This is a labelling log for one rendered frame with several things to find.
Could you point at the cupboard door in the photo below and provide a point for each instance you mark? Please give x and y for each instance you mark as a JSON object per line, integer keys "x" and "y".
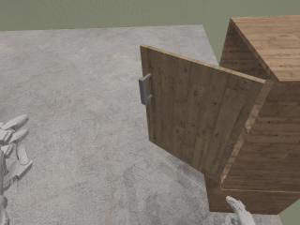
{"x": 197, "y": 110}

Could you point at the left robot hand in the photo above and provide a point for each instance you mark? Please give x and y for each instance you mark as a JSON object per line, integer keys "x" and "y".
{"x": 19, "y": 168}

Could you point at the robot left forearm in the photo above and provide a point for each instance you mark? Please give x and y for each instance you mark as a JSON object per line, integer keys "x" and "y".
{"x": 4, "y": 219}

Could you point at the right robot hand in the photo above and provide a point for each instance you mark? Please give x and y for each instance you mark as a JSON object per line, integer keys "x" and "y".
{"x": 243, "y": 216}

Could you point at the handle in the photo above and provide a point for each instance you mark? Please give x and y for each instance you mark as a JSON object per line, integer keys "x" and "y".
{"x": 143, "y": 89}

